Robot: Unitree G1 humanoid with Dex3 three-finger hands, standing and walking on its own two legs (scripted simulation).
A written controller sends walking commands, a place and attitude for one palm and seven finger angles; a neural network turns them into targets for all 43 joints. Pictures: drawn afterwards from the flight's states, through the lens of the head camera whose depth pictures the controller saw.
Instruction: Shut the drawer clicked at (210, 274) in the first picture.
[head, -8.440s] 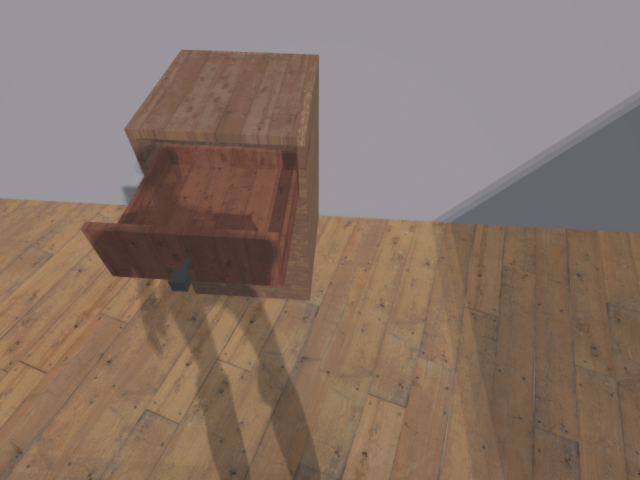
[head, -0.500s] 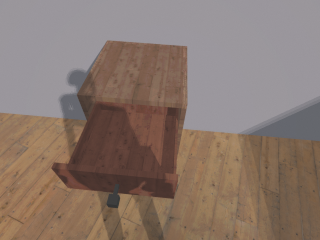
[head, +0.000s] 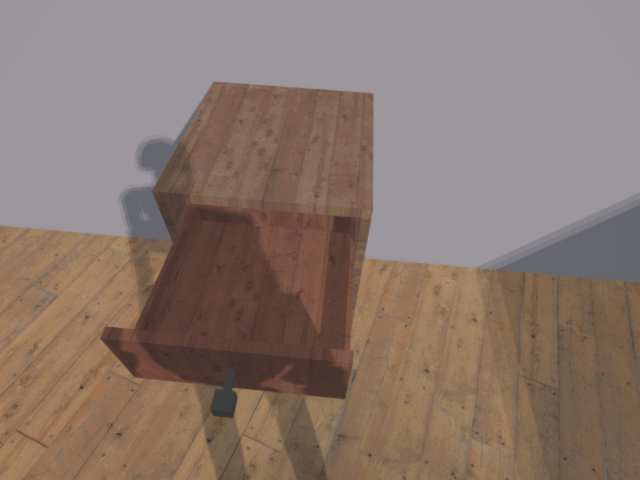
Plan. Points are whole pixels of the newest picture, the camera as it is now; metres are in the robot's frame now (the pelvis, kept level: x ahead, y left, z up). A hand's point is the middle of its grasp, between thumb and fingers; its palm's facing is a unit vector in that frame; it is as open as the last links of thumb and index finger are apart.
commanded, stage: look again from close up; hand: left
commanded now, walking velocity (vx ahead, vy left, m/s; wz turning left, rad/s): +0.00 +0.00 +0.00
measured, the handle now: (227, 392) +0.27 +0.17 -0.16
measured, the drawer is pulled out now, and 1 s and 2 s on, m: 0.30 0.30 0.30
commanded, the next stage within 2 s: raise the hand and make a fist in 0.10 s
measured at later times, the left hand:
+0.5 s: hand (217, 438) +0.17 +0.14 -0.02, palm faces -0.01 -1.00 +0.03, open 6.5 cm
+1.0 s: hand out of the picture +0.13 +0.14 -0.07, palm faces -0.07 -1.00 -0.01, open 4.0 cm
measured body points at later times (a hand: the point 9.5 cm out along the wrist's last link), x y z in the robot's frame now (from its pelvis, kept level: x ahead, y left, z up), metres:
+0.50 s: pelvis -0.04 -0.01 -0.05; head -0.01 -0.01 +0.40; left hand +0.17 +0.19 -0.02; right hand +0.15 -0.28 -0.11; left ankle -0.02 +0.11 -0.74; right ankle -0.02 -0.11 -0.74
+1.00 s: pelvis -0.06 -0.02 -0.12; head +0.02 -0.02 +0.33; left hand +0.13 +0.19 -0.07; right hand +0.13 -0.22 -0.21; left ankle -0.02 +0.11 -0.74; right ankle -0.02 -0.11 -0.74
